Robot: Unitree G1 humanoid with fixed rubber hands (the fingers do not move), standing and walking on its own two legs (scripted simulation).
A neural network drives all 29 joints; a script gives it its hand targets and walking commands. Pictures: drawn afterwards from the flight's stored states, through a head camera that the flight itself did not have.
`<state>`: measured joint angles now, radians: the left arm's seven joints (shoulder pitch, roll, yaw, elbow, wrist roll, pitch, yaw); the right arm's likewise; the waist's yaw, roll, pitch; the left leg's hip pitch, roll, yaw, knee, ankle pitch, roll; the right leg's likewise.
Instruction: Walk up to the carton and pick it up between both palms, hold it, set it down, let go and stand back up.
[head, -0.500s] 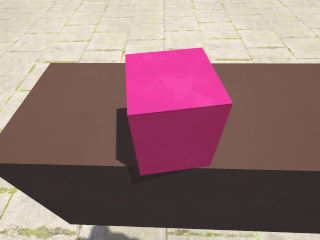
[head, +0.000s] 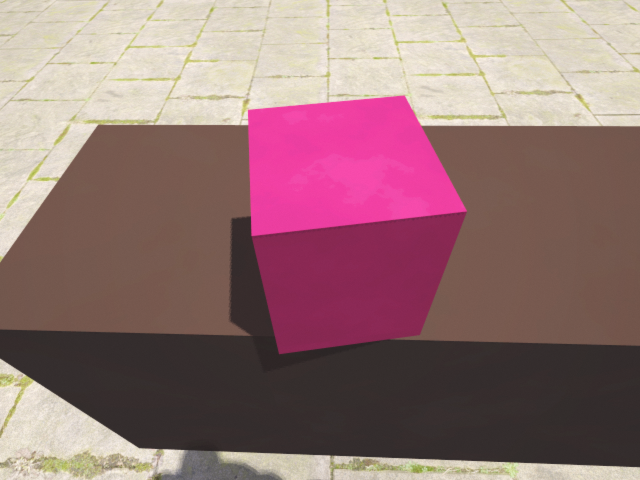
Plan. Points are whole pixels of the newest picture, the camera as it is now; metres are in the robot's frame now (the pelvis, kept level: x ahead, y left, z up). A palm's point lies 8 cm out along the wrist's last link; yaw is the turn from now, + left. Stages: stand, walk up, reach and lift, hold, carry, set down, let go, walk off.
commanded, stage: stand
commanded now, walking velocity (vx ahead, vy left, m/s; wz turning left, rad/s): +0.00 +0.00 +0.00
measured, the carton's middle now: (339, 229) +0.40 +0.00 +0.09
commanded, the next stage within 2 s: none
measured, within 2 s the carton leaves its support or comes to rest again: neither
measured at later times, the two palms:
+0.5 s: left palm out of the picture -0.01 +0.23 -0.14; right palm out of the picture -0.01 -0.23 -0.14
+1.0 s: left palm out of the picture -0.01 +0.23 -0.14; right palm out of the picture -0.01 -0.23 -0.14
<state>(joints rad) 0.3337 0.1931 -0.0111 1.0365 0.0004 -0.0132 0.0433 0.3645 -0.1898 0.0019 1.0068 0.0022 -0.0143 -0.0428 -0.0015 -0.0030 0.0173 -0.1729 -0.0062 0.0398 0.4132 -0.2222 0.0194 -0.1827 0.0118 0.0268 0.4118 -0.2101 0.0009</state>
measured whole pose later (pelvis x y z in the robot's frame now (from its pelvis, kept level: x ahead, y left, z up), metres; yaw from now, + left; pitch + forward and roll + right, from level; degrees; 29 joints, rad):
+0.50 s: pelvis +0.00 +0.00 +0.00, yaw +0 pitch -1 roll +0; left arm 0.33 0.19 -0.01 1.06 0.00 -0.01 0.05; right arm 0.36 -0.18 0.00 1.03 0.00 -0.01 -0.05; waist 0.00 0.00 0.02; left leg -0.16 -0.01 0.04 0.41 -0.22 0.02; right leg -0.17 0.01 0.03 0.41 -0.21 0.00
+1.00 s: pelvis +0.01 +0.00 +0.00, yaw +0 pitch -1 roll +0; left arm 0.33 0.18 -0.01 1.07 0.00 -0.02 0.05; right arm 0.35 -0.17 0.00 1.04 0.00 -0.02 -0.05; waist 0.00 0.00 0.02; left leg -0.16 -0.01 0.04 0.40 -0.22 0.02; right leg -0.17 0.01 0.02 0.40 -0.21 0.00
